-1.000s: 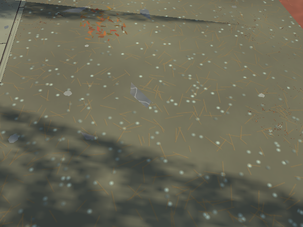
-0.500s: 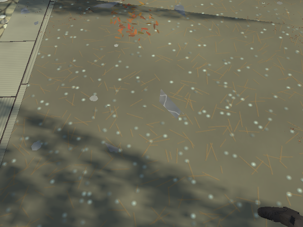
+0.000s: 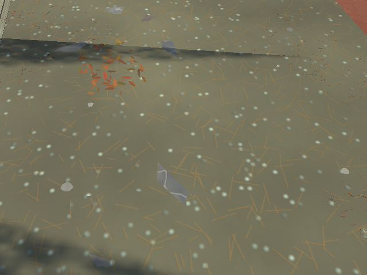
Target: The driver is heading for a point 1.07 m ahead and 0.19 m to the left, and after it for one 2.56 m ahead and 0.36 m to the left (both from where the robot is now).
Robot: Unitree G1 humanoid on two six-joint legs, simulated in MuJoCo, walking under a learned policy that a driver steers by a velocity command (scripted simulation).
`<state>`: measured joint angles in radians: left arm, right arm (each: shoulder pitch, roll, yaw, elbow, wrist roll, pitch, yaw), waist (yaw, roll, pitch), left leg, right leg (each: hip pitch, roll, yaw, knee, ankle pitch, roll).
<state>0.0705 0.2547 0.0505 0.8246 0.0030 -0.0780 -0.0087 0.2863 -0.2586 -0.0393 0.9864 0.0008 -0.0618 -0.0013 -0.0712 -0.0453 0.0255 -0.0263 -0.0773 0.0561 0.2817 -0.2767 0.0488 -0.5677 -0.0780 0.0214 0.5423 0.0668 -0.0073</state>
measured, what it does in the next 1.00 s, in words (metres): walks ahead: right foot, then left foot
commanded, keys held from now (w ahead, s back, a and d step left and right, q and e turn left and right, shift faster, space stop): no key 0.94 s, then w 0.06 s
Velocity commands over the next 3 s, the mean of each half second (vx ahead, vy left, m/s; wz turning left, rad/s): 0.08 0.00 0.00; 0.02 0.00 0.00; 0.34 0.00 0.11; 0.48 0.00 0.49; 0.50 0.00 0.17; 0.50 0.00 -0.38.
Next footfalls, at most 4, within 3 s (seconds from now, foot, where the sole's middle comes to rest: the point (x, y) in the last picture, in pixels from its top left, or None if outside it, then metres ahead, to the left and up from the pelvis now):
0.04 right None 0.21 -0.12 -0.78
0.32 left None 0.13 0.12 -0.78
1.72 left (149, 248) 0.59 0.11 -0.78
2.22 right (168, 168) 0.93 0.03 -0.78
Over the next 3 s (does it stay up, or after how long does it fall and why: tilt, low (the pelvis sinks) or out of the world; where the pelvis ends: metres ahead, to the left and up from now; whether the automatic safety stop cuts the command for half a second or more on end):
stays up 1.09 0.25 0.01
